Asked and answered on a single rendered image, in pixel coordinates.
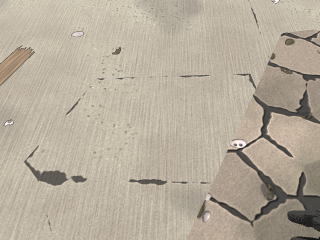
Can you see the robot right hand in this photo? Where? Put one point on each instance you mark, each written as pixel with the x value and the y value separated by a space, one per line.
pixel 307 219

